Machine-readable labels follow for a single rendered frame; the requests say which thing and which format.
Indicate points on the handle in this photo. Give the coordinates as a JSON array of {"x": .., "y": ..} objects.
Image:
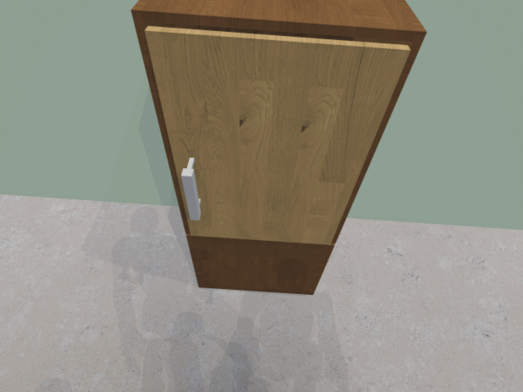
[{"x": 191, "y": 193}]

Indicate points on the cupboard door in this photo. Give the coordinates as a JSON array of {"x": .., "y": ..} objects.
[{"x": 279, "y": 127}]

